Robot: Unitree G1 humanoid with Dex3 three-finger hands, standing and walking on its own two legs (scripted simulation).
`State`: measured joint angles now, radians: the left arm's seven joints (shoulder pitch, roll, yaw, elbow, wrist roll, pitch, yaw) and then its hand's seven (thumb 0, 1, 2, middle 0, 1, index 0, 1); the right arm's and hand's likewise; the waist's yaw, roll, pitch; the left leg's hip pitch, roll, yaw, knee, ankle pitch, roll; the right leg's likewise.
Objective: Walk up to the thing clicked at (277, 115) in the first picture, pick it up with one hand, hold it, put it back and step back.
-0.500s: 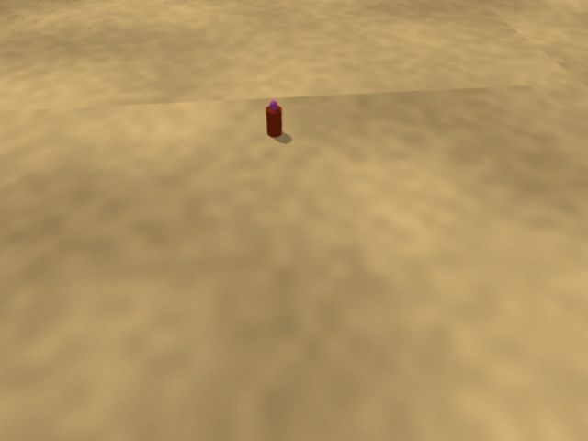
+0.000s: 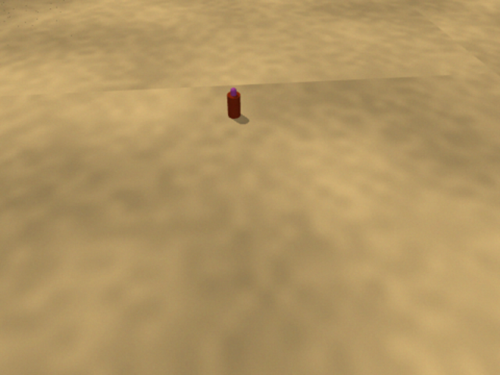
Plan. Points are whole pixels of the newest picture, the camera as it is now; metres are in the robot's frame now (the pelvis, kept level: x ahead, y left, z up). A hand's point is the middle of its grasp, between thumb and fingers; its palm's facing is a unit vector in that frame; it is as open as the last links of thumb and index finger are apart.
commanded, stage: stand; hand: left
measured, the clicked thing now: (233, 102) +1.84 +0.09 -0.68
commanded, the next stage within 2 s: walk up in 0.62 s
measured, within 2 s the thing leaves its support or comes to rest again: neither
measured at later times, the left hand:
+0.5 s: hand out of the picture +0.07 +0.25 -0.16, palm faces -0.02 -0.94 -0.34, open 7.4 cm
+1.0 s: hand (123, 365) +0.18 +0.23 -0.14, palm faces -0.03 -0.89 -0.46, open 7.4 cm
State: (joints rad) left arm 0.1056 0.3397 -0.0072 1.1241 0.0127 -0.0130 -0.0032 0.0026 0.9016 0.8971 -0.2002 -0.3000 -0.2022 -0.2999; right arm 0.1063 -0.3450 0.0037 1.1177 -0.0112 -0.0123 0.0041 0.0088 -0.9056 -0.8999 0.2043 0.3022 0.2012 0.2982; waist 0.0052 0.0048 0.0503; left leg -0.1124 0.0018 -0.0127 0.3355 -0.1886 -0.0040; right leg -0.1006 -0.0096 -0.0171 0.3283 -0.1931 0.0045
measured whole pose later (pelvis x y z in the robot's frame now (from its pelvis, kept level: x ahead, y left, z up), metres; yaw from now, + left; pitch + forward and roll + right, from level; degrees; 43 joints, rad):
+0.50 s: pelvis +0.00 +0.00 +0.00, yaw +0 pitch -2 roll +0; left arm 0.12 0.34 0.00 1.12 0.01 -0.01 0.00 0.00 0.90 0.90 -0.20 -0.30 -0.20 -0.30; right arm 0.12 -0.35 0.00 1.12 -0.01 -0.01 0.01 0.01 -0.91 -0.90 0.20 0.30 0.20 0.30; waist 0.01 0.00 0.05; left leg -0.11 0.00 -0.01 0.33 -0.18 0.00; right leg -0.09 -0.01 -0.02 0.32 -0.19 0.01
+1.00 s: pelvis +0.08 -0.07 -0.03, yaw -2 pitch -3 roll -1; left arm 0.22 0.46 0.10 0.98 0.04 -0.07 -0.08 0.00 0.90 0.90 -0.20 -0.30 -0.20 -0.30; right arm 0.27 -0.47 -0.12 1.05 -0.05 -0.01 0.06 0.01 -0.90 -0.90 0.21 0.30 0.20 0.30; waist 0.00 0.07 0.01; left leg -0.16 0.09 -0.06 0.80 -0.55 0.04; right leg -0.34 -0.05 -0.09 0.65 -0.25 0.01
